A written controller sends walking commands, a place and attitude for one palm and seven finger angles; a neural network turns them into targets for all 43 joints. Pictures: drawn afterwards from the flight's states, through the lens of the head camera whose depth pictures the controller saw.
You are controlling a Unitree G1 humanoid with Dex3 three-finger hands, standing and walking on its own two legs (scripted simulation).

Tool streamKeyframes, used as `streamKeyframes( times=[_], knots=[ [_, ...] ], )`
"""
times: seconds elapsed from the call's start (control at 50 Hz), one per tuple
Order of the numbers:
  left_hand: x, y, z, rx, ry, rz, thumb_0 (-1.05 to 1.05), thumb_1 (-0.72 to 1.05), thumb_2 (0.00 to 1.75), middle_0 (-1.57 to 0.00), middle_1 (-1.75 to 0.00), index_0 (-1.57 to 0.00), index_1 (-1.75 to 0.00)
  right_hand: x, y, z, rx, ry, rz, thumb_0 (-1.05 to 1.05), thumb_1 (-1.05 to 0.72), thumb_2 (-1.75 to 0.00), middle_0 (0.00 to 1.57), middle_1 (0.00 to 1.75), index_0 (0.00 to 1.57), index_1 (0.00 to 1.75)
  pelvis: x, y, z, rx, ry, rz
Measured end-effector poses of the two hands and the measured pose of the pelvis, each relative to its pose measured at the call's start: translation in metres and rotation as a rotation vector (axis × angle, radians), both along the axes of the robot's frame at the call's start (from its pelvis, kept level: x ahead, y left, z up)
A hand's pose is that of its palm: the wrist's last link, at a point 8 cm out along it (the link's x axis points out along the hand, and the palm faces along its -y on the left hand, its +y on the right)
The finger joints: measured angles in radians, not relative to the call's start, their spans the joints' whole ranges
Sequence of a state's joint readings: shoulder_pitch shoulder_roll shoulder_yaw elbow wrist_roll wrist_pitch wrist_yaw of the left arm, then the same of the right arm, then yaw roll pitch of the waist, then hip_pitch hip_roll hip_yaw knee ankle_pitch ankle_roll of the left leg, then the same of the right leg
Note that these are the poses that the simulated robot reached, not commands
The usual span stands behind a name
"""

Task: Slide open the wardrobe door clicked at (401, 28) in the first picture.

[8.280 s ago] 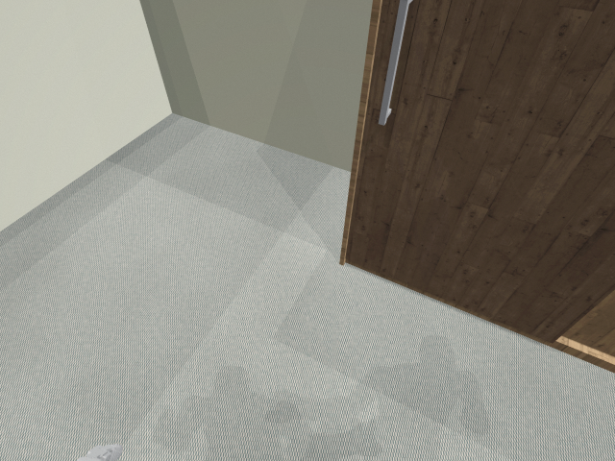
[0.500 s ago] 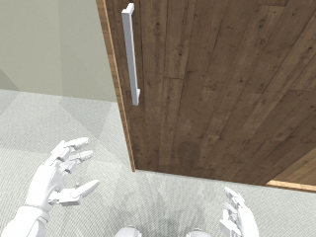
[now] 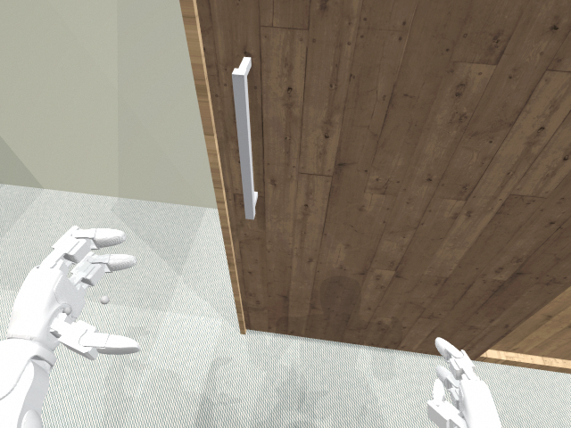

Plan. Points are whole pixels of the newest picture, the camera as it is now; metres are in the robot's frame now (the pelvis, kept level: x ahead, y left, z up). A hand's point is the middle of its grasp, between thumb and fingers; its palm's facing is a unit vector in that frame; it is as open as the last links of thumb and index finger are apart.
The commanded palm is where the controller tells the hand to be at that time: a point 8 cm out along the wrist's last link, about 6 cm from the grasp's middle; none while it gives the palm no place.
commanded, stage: raise the hand with hooked fingers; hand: left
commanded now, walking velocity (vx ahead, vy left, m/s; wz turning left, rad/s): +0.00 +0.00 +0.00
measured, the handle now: (248, 150) +0.50 +0.11 +0.12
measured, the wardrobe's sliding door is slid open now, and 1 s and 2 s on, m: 0.00 0.00 0.00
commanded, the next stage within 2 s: move the hooked fingers beside the handle in 0.88 s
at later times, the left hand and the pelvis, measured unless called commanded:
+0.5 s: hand (81, 238) +0.29 +0.27 +0.15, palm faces +0.00 -1.00 -0.06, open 14.0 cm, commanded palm +0.25 +0.31 +0.15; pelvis +0.01 -0.01 +0.02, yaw +0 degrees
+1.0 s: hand (90, 245) +0.28 +0.26 +0.15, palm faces +0.01 -1.00 -0.06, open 14.0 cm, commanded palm +0.25 +0.30 +0.15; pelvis +0.00 -0.01 +0.02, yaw -1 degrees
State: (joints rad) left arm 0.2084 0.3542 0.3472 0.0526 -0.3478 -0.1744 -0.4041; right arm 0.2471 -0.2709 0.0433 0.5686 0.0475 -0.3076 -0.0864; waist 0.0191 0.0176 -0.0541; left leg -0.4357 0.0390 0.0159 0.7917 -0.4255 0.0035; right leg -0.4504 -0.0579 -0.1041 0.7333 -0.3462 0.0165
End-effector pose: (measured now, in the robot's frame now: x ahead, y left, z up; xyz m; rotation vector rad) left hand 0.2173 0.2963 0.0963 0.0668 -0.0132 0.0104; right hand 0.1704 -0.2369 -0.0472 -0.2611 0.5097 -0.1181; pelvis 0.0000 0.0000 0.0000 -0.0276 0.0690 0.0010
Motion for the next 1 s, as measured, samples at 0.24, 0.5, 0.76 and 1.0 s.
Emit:
streamKeyframes(
  times=[0.24,0.5,0.76,1.0],
  knots=[
    [0.020,0.018,0.033,0.002,-0.014,0.008,-0.01,-0.48,0.31,-0.30,-1.18,-0.30,-1.18,0.010,0.014,0.000,0.038,0.016,0.038,0.01,-0.90,-0.90,0.21,0.30,0.21,0.30,0.005,-0.003,0.010,0.004,-0.035,0.003],
    [0.047,0.027,0.056,-0.008,-0.015,-0.007,-0.01,-0.50,0.30,-0.30,-1.20,-0.30,-1.19,-0.013,-0.007,-0.004,0.025,0.088,-0.023,0.01,-0.90,-0.90,0.21,0.30,0.21,0.30,0.006,-0.007,0.017,0.013,-0.047,-0.008],
    [0.044,0.016,0.049,-0.014,-0.012,0.009,-0.01,-0.50,0.30,-0.30,-1.20,-0.30,-1.20,-0.015,-0.016,-0.001,0.017,0.083,-0.045,0.01,-0.90,-0.90,0.21,0.30,0.20,0.30,0.007,-0.011,0.019,0.019,-0.055,-0.015],
    [0.041,0.015,0.052,-0.011,0.000,0.003,-0.01,-0.50,0.30,-0.30,-1.20,-0.30,-1.20,-0.006,-0.010,0.000,0.038,0.056,-0.021,0.01,-0.90,-0.90,0.21,0.30,0.21,0.30,0.004,-0.013,0.019,0.021,-0.060,-0.010]
  ],
)
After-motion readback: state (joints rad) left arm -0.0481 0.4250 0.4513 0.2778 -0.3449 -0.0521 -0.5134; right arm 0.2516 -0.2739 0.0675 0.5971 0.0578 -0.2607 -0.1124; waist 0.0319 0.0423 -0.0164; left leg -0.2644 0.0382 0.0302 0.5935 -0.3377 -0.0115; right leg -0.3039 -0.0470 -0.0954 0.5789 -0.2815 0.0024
